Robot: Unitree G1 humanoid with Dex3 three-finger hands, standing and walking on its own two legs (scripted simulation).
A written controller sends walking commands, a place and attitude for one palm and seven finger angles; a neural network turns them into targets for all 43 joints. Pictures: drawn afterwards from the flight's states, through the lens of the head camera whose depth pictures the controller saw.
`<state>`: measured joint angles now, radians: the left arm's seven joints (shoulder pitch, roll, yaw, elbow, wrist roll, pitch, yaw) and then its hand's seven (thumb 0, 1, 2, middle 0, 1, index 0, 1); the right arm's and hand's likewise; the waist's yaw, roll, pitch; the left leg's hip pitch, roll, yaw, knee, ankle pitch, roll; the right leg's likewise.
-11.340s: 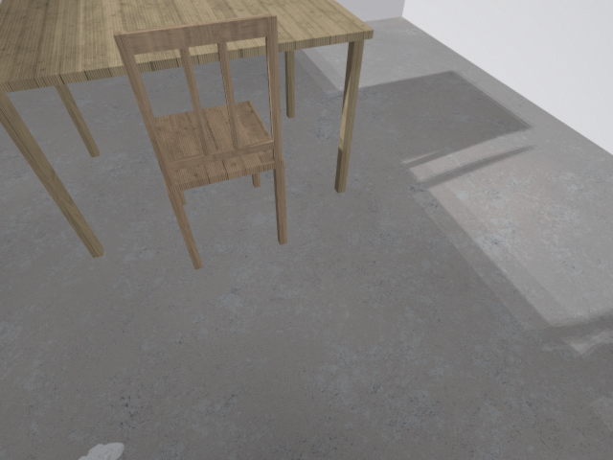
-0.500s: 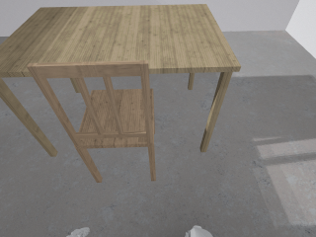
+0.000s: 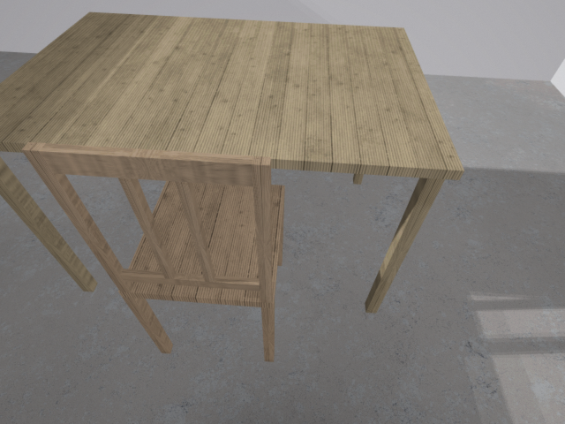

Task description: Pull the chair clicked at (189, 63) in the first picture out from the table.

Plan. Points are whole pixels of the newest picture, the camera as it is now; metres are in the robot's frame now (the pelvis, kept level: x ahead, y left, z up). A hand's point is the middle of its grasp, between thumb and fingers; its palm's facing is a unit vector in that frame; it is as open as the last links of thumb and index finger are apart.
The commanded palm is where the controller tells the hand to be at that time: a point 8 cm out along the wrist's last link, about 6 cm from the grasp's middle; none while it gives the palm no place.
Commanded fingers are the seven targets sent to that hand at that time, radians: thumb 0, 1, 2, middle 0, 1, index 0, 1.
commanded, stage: come to a stop and stand still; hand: left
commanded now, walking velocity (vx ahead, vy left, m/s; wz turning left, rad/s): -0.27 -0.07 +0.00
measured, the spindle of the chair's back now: (152, 233) +0.45 +0.31 -0.08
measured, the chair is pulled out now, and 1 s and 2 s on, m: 0.00 0.00 0.00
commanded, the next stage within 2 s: look again from close up in 1.00 s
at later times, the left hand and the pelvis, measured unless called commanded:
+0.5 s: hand out of the picture +0.01 +0.18 -0.17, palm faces +0.03 -0.97 -0.24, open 7.4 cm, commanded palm none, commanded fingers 0.00 0.90 0.90 -0.20 -0.30 -0.20 -0.30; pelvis -0.02 -0.01 +0.00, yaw -1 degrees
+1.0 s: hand out of the picture -0.07 +0.16 -0.17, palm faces +0.03 -0.98 -0.17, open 7.4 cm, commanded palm none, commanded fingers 0.00 0.90 0.90 -0.20 -0.30 -0.20 -0.30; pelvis -0.05 +0.00 +0.01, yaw -2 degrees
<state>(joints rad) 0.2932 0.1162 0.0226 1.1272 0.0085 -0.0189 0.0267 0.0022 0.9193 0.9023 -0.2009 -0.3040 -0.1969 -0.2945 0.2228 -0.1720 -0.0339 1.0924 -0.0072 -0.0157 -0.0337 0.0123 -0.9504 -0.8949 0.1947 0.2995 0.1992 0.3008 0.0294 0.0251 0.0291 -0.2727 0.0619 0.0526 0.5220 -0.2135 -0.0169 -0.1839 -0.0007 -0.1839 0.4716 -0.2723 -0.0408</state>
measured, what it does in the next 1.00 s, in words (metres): steps on the spot: left foot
